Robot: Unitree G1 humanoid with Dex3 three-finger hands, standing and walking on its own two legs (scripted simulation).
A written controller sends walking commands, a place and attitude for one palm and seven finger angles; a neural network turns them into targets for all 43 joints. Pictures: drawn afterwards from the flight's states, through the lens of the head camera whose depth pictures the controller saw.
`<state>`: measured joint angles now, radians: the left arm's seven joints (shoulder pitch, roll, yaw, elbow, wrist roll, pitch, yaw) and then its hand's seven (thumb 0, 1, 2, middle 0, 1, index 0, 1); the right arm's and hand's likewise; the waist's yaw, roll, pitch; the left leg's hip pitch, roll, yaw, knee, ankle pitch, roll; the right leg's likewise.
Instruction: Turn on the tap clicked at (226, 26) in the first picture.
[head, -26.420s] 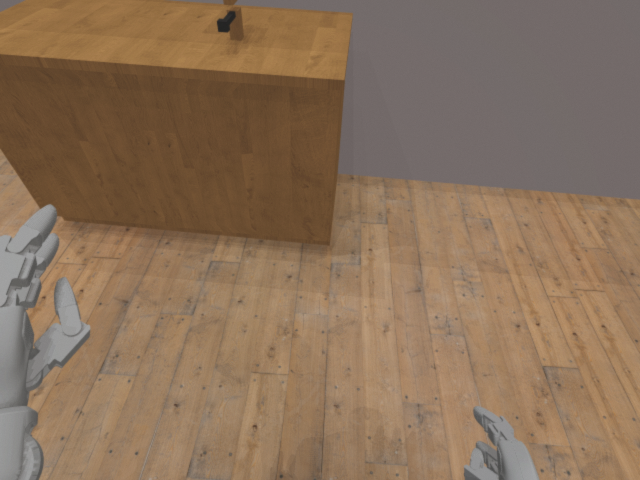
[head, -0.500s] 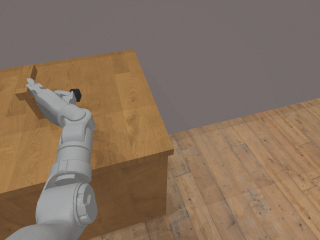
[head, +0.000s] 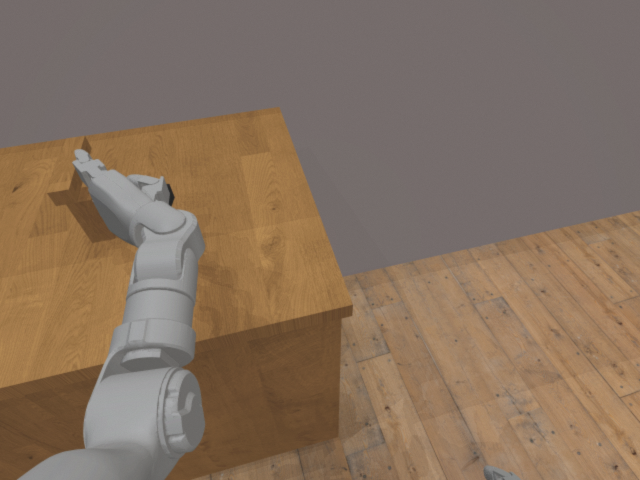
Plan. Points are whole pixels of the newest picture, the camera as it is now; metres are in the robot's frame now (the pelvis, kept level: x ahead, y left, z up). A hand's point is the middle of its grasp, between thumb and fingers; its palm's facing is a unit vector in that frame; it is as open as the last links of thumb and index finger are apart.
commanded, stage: lift the hand up off the lever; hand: left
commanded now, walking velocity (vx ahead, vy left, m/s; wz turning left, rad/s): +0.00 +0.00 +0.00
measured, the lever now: (162, 196) +0.50 +0.28 +0.09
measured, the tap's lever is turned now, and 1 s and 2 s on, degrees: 77 77 77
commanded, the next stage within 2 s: draw the hand back beside the body in 0.12 s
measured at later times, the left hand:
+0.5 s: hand (163, 219) +0.37 +0.21 +0.16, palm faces +0.39 -0.91 -0.12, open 7.8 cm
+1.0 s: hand (103, 285) +0.27 +0.24 +0.17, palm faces +0.32 -0.91 -0.25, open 7.6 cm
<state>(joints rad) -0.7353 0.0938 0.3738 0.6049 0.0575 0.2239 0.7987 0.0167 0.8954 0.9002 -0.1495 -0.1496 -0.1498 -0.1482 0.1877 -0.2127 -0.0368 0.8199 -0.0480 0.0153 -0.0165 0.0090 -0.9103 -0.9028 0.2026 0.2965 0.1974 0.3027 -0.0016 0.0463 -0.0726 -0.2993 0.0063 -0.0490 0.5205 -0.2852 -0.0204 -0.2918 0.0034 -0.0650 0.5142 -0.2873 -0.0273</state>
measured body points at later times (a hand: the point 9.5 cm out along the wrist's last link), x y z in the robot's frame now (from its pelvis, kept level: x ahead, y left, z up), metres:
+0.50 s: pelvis +0.00 -0.01 +0.01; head -0.03 -0.03 +0.46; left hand +0.34 +0.25 +0.17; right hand +0.13 -0.26 -0.10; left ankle -0.01 +0.13 -0.74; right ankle -0.02 -0.10 -0.74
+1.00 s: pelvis -0.02 +0.02 +0.01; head -0.04 +0.00 +0.46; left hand +0.25 +0.28 +0.18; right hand +0.14 -0.21 -0.09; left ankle -0.01 +0.13 -0.74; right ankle -0.02 -0.10 -0.74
